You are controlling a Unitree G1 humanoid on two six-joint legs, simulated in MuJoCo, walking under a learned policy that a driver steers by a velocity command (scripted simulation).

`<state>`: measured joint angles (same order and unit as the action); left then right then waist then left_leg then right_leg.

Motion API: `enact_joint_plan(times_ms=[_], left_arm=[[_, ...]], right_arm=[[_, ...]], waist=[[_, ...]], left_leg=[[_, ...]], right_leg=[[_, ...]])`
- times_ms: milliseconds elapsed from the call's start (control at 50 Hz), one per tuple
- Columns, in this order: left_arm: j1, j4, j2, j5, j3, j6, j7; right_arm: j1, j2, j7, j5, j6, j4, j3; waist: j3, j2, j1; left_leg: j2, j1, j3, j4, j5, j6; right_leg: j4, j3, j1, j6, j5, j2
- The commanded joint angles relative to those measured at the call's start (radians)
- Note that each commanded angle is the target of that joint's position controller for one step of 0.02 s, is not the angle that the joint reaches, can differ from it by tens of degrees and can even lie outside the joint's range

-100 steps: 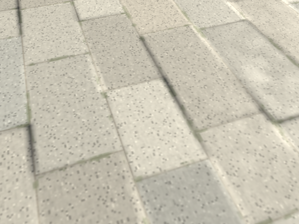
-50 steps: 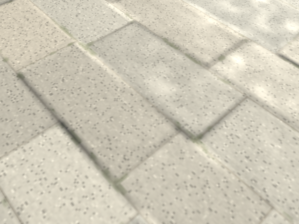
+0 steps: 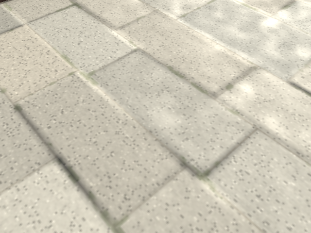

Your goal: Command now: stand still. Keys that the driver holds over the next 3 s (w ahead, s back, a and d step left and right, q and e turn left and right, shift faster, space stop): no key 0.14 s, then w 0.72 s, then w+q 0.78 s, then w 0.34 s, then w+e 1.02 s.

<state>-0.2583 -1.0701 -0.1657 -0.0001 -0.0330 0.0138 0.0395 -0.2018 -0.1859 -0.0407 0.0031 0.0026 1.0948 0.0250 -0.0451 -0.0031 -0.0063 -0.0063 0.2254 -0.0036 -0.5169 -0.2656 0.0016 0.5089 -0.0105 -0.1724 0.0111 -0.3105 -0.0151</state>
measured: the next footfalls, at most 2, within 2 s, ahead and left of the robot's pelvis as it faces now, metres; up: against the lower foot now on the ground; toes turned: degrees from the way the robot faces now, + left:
right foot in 0.88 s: +0.44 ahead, -0.11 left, +0.00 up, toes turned -2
left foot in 1.44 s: +0.72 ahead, +0.17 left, +0.00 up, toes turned +20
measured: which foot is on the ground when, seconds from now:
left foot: down 0.00-0.88, up 0.90-1.00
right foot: down 0.00-0.42, up 0.44-0.86, down 0.88-1.00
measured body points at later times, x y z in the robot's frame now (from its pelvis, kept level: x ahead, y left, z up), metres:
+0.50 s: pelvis +0.06 +0.03 +0.00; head +0.07 +0.05 +0.45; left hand +0.07 +0.28 -0.16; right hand +0.04 -0.21 -0.15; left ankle +0.02 +0.12 -0.74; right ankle -0.02 -0.10 -0.67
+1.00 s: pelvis +0.33 -0.02 -0.01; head +0.36 -0.02 +0.44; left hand +0.46 +0.24 -0.12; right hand +0.32 -0.27 -0.15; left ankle +0.18 +0.13 -0.62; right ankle +0.40 -0.10 -0.74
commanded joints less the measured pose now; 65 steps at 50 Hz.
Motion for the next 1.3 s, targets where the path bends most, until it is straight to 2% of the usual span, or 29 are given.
enact_joint_plan(times_ms=[20,140,160,200,240,300,320,360,400,420,440,460,480,520,560,660,780,820,840,860,880,900,920,940,980,1020,1080,1180,1300], left_arm=[[-0.057,0.010,-0.084,0.000,-0.012,0.005,0.003],[-0.069,-0.005,-0.077,0.000,-0.008,0.005,0.004],[-0.092,-0.018,-0.069,0.000,-0.006,0.003,0.005],[-0.100,-0.015,-0.105,-0.013,-0.019,0.000,0.009],[-0.118,-0.002,-0.116,-0.024,-0.023,0.018,0.009],[-0.192,-0.014,-0.179,-0.031,-0.046,0.052,-0.003],[-0.175,-0.004,-0.182,-0.029,-0.048,0.058,-0.006],[-0.100,0.027,-0.175,-0.032,-0.043,0.064,-0.014],[-0.001,0.067,-0.162,-0.042,-0.038,0.062,-0.019],[0.044,0.092,-0.128,-0.035,-0.028,0.070,-0.022],[0.039,0.131,-0.072,-0.036,-0.015,0.090,-0.020],[0.058,0.136,-0.106,-0.042,-0.021,0.104,-0.022],[0.045,0.133,-0.108,-0.052,-0.021,0.112,-0.032],[0.043,0.122,-0.123,-0.037,-0.029,0.116,-0.038],[0.065,0.126,-0.129,-0.028,-0.040,0.107,-0.046],[0.285,0.216,-0.062,-0.022,-0.010,0.090,-0.056],[0.430,0.287,-0.109,-0.035,-0.004,0.095,-0.084],[0.378,0.286,-0.149,-0.032,-0.020,0.102,-0.089],[0.292,0.267,-0.180,-0.032,-0.036,0.102,-0.087],[0.116,0.214,-0.223,-0.036,-0.061,0.100,-0.080],[-0.077,0.170,-0.279,-0.027,-0.082,0.094,-0.068],[-0.190,0.145,-0.369,0.001,-0.098,0.092,-0.066],[-0.184,0.137,-0.279,0.003,-0.072,0.091,-0.067],[-0.066,0.148,-0.229,-0.007,-0.056,0.097,-0.067],[0.101,0.168,-0.147,-0.005,-0.030,0.114,-0.077],[0.124,0.145,-0.110,0.013,-0.024,0.120,-0.082],[0.092,0.114,-0.146,0.016,-0.032,0.128,-0.070],[0.027,0.098,-0.186,0.022,-0.037,0.119,-0.032],[-0.092,0.082,-0.226,0.004,-0.045,0.090,-0.013]], right_arm=[[-0.039,-0.087,-0.003,-0.001,-0.006,-0.014,0.014],[-0.054,-0.078,-0.004,-0.001,-0.007,-0.001,0.013],[-0.075,-0.068,-0.004,-0.001,-0.006,0.012,0.011],[-0.084,-0.089,-0.007,0.011,-0.006,0.012,0.020],[-0.063,-0.079,-0.005,0.017,-0.028,-0.010,0.019],[-0.012,-0.027,0.018,0.023,-0.077,-0.046,0.010],[-0.006,-0.032,0.026,0.025,-0.087,-0.054,0.010],[-0.063,-0.026,0.036,0.033,-0.101,-0.046,0.011],[-0.230,-0.051,0.034,0.028,-0.105,0.021,0.028],[-0.380,-0.117,0.032,0.020,-0.105,0.059,0.050],[-0.504,-0.259,0.042,0.020,-0.111,0.068,0.084],[-0.453,-0.181,0.047,0.000,-0.125,0.057,0.056],[-0.364,-0.128,0.048,0.001,-0.133,0.026,0.038],[-0.263,-0.103,0.060,0.006,-0.131,-0.013,0.022],[-0.287,-0.059,0.058,-0.001,-0.112,-0.011,0.003],[-0.322,-0.121,0.026,-0.012,-0.093,-0.031,0.004],[-0.364,-0.157,0.020,0.012,-0.095,-0.024,0.023],[-0.339,-0.178,0.020,0.007,-0.088,-0.032,0.033],[-0.326,-0.191,0.021,0.002,-0.081,-0.037,0.038],[-0.306,-0.187,0.022,-0.004,-0.072,-0.046,0.037],[-0.283,-0.164,0.027,-0.012,-0.072,-0.074,0.025],[-0.425,0.004,0.044,-0.007,-0.091,-0.086,-0.019],[-0.387,-0.055,0.049,0.026,-0.122,-0.066,-0.005],[-0.265,-0.137,0.046,0.057,-0.134,-0.113,0.022],[-0.173,-0.140,0.021,0.044,-0.121,-0.133,0.037],[-0.235,-0.087,0.018,0.038,-0.082,-0.118,0.044],[-0.193,-0.075,0.015,0.034,-0.050,-0.146,0.052],[-0.029,-0.095,0.034,0.021,-0.062,-0.214,0.062],[0.193,-0.064,0.079,0.016,-0.069,-0.314,0.037]], waist=[[-0.004,0.006,0.000],[-0.014,0.004,0.000],[0.010,0.007,0.001],[-0.042,0.023,0.005],[-0.115,0.040,0.018],[-0.113,0.175,0.046],[-0.125,0.176,0.038],[-0.129,0.163,-0.019],[-0.106,0.098,-0.098],[-0.051,-0.064,-0.148],[0.009,-0.349,-0.166],[-0.016,-0.220,-0.124],[-0.064,-0.120,-0.075],[-0.069,-0.036,-0.032],[-0.052,-0.069,-0.027],[-0.094,-0.064,-0.058],[-0.122,-0.091,-0.055],[-0.056,-0.114,-0.003],[0.015,-0.139,0.047],[0.116,-0.144,0.133],[0.238,-0.098,0.210],[0.453,0.193,0.132],[0.481,0.186,0.159],[0.267,0.155,0.126],[0.108,0.025,0.044],[0.073,0.083,-0.016],[0.012,0.087,-0.033],[-0.018,0.045,-0.005],[-0.072,0.010,0.078]], left_leg=[[-0.018,-0.033,0.017,0.074,0.160,-0.027],[-0.017,-0.024,0.018,0.083,0.130,-0.026],[-0.003,-0.032,0.005,0.082,0.022,-0.029],[0.025,0.041,-0.012,0.047,-0.321,-0.055],[0.006,0.136,0.013,0.019,-0.416,-0.078],[0.027,0.259,-0.056,-0.200,-0.182,-0.066],[0.003,0.257,-0.033,-0.252,-0.156,-0.083],[-0.008,0.163,-0.035,-0.164,-0.192,-0.117],[0.018,-0.143,-0.038,0.039,-0.091,-0.115],[-0.107,-0.313,0.170,0.141,-0.108,-0.145],[-0.337,-0.447,0.610,0.320,-0.179,-0.281],[-0.400,-0.406,0.741,0.349,-0.196,-0.316],[-0.381,-0.375,0.635,0.333,-0.148,-0.287],[-0.295,-0.324,0.402,0.349,0.013,-0.220],[-0.221,-0.285,0.236,0.357,0.220,-0.171],[-0.176,-0.173,0.105,0.407,0.350,-0.172],[-0.232,-0.257,0.064,0.407,0.398,-0.165],[-0.247,-0.328,0.042,0.298,0.687,-0.143],[-0.243,-0.345,0.029,0.188,0.878,-0.131],[-0.207,-0.299,0.000,-0.009,0.981,-0.108],[-0.168,-0.055,0.001,-0.297,0.765,-0.080],[0.031,0.331,0.011,-0.728,0.009,-0.017],[0.055,0.430,0.184,-0.887,-0.270,-0.043],[-0.004,0.516,0.158,-0.923,-0.211,-0.061],[-0.102,0.417,0.112,-0.819,-0.039,-0.067],[-0.142,0.298,0.119,-0.741,0.014,-0.077],[-0.150,0.357,0.120,-0.686,0.076,-0.074],[-0.134,0.512,0.133,-0.445,0.309,-0.049],[-0.115,0.570,0.009,-0.198,0.329,-0.061]], right_leg=[[-0.099,-0.023,-0.062,0.020,0.175,0.028],[-0.108,-0.020,-0.071,0.018,0.138,0.026],[-0.114,-0.011,-0.063,0.023,0.027,0.016],[-0.113,-0.028,-0.121,0.063,-0.324,0.014],[-0.154,-0.115,-0.165,0.110,-0.478,0.074],[-0.295,-0.399,-0.052,0.215,-0.522,0.264],[-0.325,-0.467,-0.081,0.242,-0.497,0.312],[-0.302,-0.410,-0.145,0.219,-0.423,0.296],[-0.159,-0.216,-0.297,0.136,-0.251,0.164],[0.137,-0.068,-0.417,0.079,-0.059,0.066],[0.462,0.054,-0.612,0.033,-0.121,-0.046],[0.675,-0.053,-0.700,0.049,-0.204,-0.006],[0.767,-0.086,-0.756,0.073,-0.122,0.044],[0.716,-0.061,-0.739,0.086,0.050,0.111],[0.626,-0.019,-0.660,0.070,0.118,0.132],[0.295,0.052,-0.590,0.017,0.277,0.099],[0.055,0.059,-0.482,0.056,0.337,0.061],[0.034,0.075,-0.374,0.090,0.285,0.024],[0.044,0.095,-0.255,0.109,0.255,-0.010],[0.037,0.109,-0.039,0.138,0.252,-0.038],[0.063,-0.053,0.298,0.192,0.223,0.101],[-0.037,-0.573,0.677,0.365,0.009,0.408],[-0.214,-0.785,0.634,0.356,-0.078,0.435],[-0.235,-0.592,0.452,0.282,-0.043,0.402],[-0.294,-0.301,0.107,0.204,0.141,0.326],[-0.348,-0.139,-0.045,0.163,0.165,0.257],[-0.404,-0.030,-0.104,0.176,0.226,0.248],[-0.413,0.072,0.006,0.167,0.314,0.253],[-0.370,0.168,0.203,0.148,0.387,0.295]])
Over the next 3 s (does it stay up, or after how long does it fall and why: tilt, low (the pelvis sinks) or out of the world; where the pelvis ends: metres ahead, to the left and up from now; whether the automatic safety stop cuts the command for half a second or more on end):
stays up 1.39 0.26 -0.02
